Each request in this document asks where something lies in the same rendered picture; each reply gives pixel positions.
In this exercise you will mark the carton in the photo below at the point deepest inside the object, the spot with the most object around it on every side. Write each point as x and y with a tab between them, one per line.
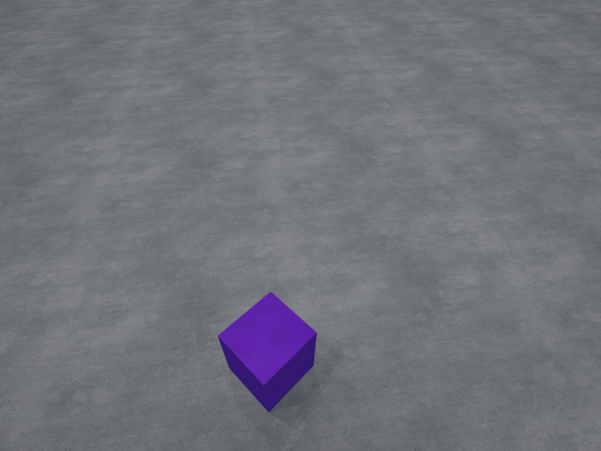
269	348

